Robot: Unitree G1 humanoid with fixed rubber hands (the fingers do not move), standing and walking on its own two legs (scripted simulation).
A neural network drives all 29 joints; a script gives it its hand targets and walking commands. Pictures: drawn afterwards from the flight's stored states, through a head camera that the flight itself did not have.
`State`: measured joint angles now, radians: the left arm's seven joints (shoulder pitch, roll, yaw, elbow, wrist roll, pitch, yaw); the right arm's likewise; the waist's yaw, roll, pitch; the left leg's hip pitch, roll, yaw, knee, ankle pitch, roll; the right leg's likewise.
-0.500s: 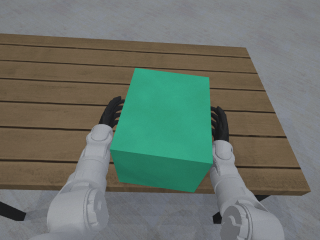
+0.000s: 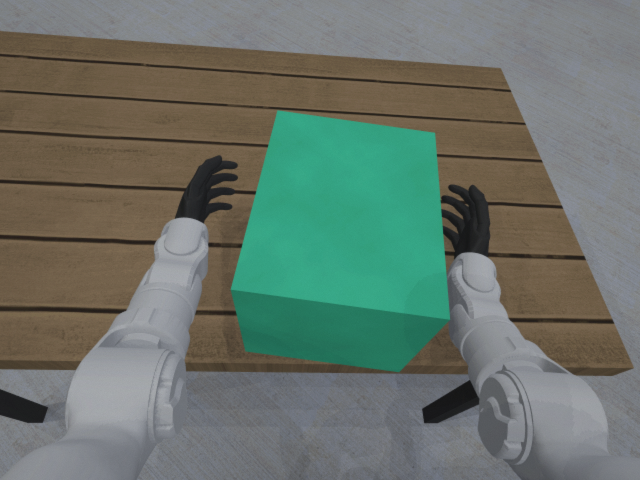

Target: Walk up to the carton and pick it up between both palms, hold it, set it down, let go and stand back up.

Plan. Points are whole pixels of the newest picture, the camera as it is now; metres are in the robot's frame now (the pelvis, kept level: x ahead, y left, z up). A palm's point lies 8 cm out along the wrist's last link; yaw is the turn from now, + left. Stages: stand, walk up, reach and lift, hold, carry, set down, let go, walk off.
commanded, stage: set down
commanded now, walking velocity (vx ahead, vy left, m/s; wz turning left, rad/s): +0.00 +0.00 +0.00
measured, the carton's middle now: (339, 243) +0.40 -0.05 +0.03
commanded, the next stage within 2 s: none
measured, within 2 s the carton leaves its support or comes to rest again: neither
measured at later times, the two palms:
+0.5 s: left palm (180, 161) +0.45 +0.13 +0.14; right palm (520, 203) +0.38 -0.24 +0.14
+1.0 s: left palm (160, 205) +0.41 +0.15 +0.12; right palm (527, 260) +0.32 -0.24 +0.11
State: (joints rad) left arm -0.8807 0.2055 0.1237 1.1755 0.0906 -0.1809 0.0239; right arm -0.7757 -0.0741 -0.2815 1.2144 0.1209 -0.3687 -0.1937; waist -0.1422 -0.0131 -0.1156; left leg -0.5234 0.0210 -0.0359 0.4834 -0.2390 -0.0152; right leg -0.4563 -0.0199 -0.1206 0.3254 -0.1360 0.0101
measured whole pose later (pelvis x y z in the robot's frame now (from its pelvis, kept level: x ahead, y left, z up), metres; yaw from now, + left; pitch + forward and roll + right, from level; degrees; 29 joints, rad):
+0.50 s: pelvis -0.04 -0.01 +0.00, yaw +0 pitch +13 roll -2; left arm -1.14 0.33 -0.04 1.30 -0.17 0.04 0.02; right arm -1.02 -0.18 -0.20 1.18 0.26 0.06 -0.20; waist -0.18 -0.01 -0.16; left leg -0.52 0.02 -0.04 0.48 -0.19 -0.01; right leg -0.46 -0.02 -0.12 0.33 -0.10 0.01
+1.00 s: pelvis -0.05 -0.01 +0.00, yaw +0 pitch +8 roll -2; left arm -0.90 0.35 -0.03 0.99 -0.17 0.25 -0.04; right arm -0.67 -0.14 -0.14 0.80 0.30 0.13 -0.25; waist -0.16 -0.01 -0.13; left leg -0.44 0.02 -0.04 0.48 -0.19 0.00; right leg -0.37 -0.02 -0.12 0.33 -0.10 0.01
